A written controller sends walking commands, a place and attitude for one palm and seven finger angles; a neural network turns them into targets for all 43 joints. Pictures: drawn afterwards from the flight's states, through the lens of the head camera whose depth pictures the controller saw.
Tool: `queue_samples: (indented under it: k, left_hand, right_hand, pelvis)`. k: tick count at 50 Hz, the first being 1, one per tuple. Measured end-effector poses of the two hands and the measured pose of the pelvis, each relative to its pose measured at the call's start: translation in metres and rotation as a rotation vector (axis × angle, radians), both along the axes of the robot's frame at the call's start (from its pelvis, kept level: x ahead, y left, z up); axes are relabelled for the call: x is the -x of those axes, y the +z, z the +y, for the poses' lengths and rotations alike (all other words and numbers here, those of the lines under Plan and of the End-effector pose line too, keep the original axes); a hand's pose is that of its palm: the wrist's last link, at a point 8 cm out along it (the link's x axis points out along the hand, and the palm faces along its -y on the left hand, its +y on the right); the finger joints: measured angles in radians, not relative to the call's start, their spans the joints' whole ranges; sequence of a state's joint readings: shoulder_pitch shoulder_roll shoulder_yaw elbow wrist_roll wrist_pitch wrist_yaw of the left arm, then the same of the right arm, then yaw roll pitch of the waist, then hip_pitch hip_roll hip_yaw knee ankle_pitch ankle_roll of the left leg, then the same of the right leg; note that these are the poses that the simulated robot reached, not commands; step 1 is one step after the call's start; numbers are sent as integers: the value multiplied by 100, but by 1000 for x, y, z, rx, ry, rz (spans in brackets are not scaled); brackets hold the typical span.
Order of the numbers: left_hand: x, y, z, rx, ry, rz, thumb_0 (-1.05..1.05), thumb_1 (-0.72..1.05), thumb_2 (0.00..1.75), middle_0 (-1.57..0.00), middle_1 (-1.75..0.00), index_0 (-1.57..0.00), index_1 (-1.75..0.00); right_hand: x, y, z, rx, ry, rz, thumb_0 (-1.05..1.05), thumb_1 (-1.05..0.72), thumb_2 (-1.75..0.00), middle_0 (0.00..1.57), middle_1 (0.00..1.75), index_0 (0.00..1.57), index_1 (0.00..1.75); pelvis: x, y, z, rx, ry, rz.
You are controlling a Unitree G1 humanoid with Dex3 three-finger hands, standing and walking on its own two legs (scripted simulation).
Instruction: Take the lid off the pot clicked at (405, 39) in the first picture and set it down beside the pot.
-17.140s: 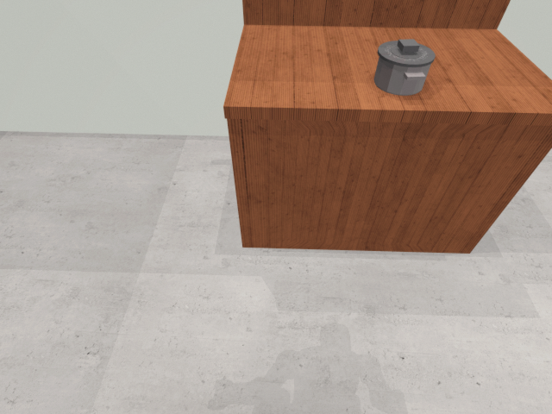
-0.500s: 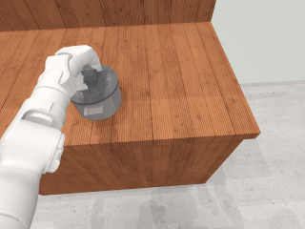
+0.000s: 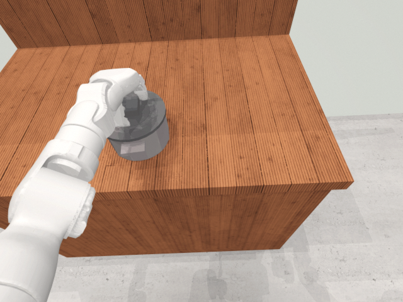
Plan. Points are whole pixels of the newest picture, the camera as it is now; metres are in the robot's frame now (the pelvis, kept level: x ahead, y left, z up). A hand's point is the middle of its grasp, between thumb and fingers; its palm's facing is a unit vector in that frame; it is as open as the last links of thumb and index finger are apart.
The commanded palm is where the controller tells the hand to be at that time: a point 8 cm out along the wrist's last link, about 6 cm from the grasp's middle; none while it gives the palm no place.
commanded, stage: close the fingers and squeeze the knob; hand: left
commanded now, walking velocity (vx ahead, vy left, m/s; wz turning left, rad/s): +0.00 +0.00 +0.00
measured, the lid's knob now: (128, 106) +0.52 +0.14 +0.08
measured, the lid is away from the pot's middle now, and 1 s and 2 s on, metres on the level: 0.00 0.01 0.01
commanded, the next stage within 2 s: lift the lid straight up in 1.38 s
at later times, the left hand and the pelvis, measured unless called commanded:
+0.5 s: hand (124, 107) +0.49 +0.14 +0.11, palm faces -0.41 -0.03 -0.91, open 8.6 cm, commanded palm +0.50 +0.15 +0.16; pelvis +0.00 +0.00 +0.00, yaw -1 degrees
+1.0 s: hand (124, 107) +0.49 +0.14 +0.11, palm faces -0.39 -0.04 -0.92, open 8.1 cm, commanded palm +0.49 +0.14 +0.16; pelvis +0.00 +0.00 +0.00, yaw -1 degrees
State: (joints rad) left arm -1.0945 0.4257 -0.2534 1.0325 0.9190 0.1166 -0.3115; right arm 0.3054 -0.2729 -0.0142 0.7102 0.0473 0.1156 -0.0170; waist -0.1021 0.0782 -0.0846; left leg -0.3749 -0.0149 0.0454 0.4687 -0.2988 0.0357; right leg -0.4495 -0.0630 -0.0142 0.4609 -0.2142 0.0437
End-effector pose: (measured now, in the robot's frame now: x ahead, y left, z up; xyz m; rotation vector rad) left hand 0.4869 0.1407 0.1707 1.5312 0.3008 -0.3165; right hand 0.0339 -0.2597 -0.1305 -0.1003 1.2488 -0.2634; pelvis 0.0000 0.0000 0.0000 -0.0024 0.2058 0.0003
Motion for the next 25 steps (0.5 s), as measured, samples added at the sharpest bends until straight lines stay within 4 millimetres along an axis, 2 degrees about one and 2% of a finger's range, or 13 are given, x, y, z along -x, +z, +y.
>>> queue_samples:
  k: [5, 10, 25]
  left_hand:
    - [2, -3, -1, 24, 22, 12, 0, -11, 105, -52, -64, -55, -65]
    - [-1, -4, -1, 25, 20, 16, 0, -3, 98, -48, -80, -51, -81]
    - [-11, -7, 0, 13, 18, 27, 0, 12, 91, -53, -100, -54, -100]
  right_hand:
    - [-3, 0, -3, 6, 3, -8, 1, -91, -90, 20, 30, 20, 30]
    - [0, 4, -8, 30, -12, -15, 1, -91, -90, 20, 30, 20, 30]
    - [31, 6, -13, 58, -61, 55, 1, -91, -90, 20, 30, 20, 30]
  pelvis:
    - [3, 0, -3, -1, -2, -6]
    - [5, 0, -5, -1, -6, -4]
    - [5, 0, -3, 1, -16, 11]
